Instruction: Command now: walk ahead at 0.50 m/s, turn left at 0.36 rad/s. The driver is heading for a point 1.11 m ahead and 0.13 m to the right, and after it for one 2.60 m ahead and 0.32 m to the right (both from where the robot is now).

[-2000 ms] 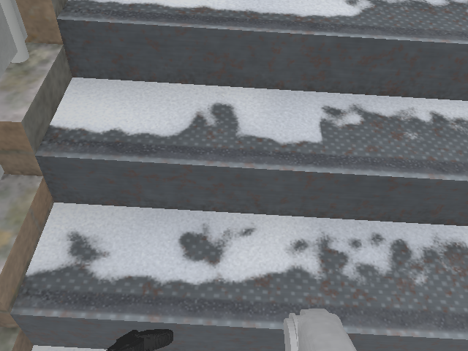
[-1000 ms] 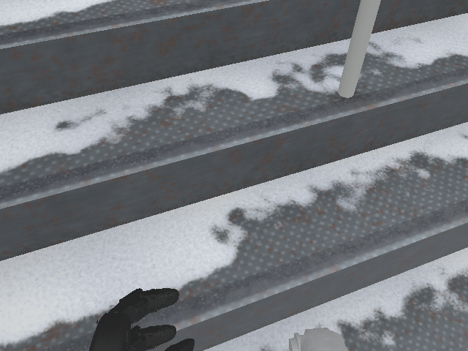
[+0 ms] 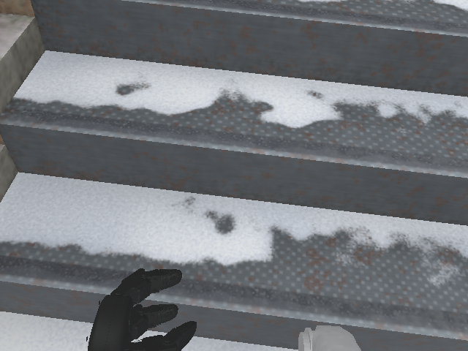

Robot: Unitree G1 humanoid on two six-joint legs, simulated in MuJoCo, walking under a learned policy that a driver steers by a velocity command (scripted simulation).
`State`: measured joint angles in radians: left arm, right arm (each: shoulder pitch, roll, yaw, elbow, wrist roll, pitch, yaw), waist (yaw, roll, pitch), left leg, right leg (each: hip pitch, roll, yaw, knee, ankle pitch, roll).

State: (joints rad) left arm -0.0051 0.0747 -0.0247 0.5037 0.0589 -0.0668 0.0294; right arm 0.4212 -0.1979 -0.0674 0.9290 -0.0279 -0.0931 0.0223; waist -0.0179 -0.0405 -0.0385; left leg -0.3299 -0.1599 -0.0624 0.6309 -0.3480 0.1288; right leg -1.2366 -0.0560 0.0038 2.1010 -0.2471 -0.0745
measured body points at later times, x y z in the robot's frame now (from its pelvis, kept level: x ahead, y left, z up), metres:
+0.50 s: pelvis +0.31 -0.03 +0.18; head +0.31 -0.04 +0.63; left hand +0.24 +0.20 +0.04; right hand +0.57 -0.17 +0.13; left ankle +0.37 +0.11 -0.26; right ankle +0.27 -0.10 -0.55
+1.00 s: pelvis +0.61 +0.01 +0.35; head +0.61 +0.01 +0.80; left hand +0.84 +0.18 +0.28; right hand +0.58 -0.23 +0.20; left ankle +0.57 +0.09 -0.38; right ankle +0.67 -0.13 -0.06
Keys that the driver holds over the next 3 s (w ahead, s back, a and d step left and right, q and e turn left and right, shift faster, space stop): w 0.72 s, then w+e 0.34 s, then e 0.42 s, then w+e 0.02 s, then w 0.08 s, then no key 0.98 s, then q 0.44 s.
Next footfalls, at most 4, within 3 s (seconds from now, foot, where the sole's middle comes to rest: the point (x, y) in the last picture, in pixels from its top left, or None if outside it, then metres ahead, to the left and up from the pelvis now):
0.20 right None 0.31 -0.10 -0.59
0.68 left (192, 250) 0.61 0.10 -0.42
1.18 right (280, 114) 0.90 -0.11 -0.25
1.80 left None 1.18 0.00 -0.08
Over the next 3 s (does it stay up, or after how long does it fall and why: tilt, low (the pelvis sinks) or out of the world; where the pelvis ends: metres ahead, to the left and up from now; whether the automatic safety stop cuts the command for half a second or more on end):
stays up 1.12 -0.10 0.68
